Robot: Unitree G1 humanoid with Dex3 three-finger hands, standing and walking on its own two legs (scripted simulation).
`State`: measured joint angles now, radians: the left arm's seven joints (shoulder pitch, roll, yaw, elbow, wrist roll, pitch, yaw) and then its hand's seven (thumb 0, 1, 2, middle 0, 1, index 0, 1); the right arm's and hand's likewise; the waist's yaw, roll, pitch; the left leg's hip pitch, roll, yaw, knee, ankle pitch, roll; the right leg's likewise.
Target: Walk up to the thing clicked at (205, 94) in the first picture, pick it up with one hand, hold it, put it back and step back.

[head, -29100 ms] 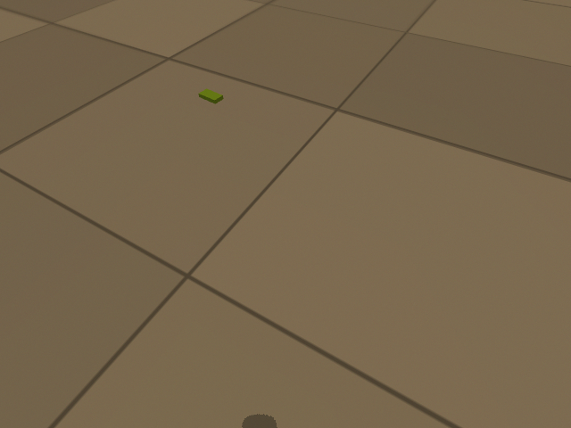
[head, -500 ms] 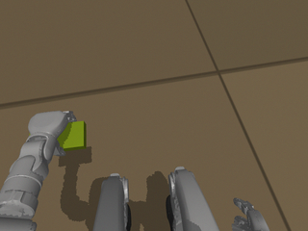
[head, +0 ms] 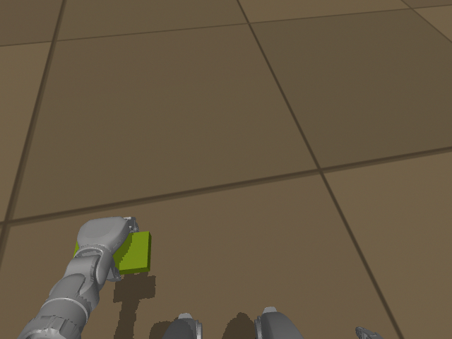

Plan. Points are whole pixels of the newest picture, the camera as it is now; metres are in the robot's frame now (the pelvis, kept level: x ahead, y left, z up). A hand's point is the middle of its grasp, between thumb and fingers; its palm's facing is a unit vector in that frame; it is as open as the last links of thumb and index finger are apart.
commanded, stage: lift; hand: left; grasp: from above
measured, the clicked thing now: (113, 254) +0.33 +0.24 -0.12
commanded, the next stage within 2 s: hold in 0.30 s
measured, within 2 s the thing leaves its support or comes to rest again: neither
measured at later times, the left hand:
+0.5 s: hand (108, 233) +0.33 +0.22 -0.03, palm faces -0.46 -0.07 -0.89, open 10.5 cm
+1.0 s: hand (100, 222) +0.34 +0.22 +0.01, palm faces -0.47 -0.04 -0.88, open 10.5 cm
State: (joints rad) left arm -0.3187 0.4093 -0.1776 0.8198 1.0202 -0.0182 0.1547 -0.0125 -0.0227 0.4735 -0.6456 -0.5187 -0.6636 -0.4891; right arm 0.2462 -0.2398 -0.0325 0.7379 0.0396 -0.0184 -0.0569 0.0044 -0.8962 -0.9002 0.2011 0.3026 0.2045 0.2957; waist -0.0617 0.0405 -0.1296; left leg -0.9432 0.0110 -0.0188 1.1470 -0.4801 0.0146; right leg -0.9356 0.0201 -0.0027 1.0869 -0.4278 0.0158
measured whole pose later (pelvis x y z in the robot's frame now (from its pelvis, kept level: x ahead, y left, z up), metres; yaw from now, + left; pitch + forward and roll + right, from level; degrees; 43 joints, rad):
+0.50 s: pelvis +0.03 -0.01 +0.06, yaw +0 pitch +9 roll -1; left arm -0.28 0.38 -0.21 0.79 1.00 0.02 0.14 -0.01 -0.02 0.42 -0.68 -0.48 -0.69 -0.46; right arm 0.24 -0.25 -0.05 0.72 0.05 0.01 -0.05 0.01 -0.90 -0.90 0.20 0.30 0.20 0.30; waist -0.04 0.03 -0.07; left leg -0.58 0.01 0.00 0.79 -0.38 0.01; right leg -0.59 0.01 0.01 0.76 -0.34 0.01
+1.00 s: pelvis +0.04 +0.00 +0.07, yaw +0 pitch +6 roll -1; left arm -0.26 0.39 -0.22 0.73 1.01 0.01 0.05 -0.01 -0.03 0.46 -0.66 -0.50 -0.68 -0.47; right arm 0.23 -0.25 -0.05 0.70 0.05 0.05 -0.05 0.01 -0.89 -0.90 0.20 0.30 0.20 0.30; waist -0.02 0.04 -0.05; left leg -0.41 0.00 0.01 0.65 -0.33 0.01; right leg -0.43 0.01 0.03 0.62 -0.29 0.01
